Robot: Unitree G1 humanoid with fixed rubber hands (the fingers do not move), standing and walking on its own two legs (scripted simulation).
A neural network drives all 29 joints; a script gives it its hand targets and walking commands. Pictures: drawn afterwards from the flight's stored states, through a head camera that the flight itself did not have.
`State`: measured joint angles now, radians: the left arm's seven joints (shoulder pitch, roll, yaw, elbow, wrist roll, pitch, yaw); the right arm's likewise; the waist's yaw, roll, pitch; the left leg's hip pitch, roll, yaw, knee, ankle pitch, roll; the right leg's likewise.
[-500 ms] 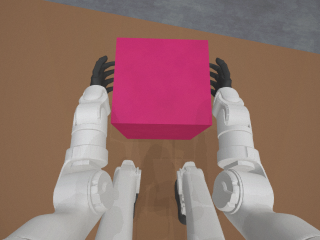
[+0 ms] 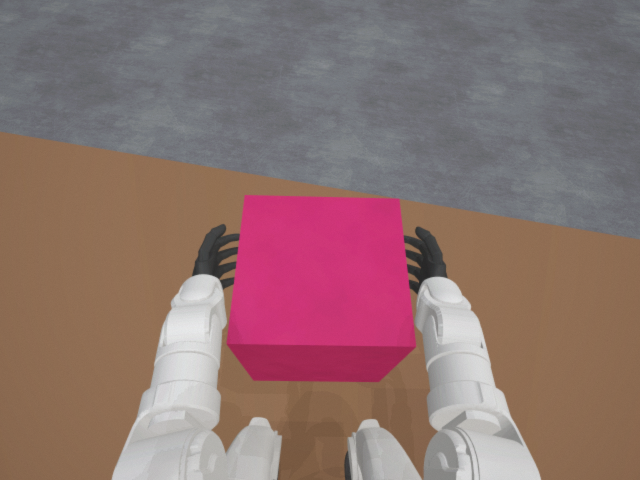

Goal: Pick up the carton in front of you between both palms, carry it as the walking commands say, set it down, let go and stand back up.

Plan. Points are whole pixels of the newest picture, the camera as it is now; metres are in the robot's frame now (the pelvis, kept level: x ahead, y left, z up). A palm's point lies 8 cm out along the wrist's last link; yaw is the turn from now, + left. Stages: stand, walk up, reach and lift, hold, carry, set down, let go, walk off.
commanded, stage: reach and lift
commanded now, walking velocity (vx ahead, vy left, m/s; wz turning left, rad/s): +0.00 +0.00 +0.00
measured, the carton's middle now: (319, 298) +0.36 +0.00 -0.09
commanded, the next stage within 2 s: hold in 1.40 s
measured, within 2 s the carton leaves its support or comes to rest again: neither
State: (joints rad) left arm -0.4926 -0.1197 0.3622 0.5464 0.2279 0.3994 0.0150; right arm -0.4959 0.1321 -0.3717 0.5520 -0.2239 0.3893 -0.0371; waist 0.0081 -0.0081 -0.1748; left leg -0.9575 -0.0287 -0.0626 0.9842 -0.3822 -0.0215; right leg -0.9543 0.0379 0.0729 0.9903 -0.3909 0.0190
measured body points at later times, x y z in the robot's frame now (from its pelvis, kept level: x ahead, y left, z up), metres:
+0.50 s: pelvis +0.02 +0.00 +0.07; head -0.01 +0.00 +0.52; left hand +0.32 +0.15 +0.08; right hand +0.33 -0.15 +0.08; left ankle +0.04 +0.13 -0.67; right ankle +0.04 -0.13 -0.67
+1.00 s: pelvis +0.02 +0.00 +0.07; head +0.01 +0.00 +0.52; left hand +0.33 +0.15 +0.09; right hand +0.33 -0.15 +0.09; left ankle +0.04 +0.13 -0.67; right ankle +0.04 -0.13 -0.67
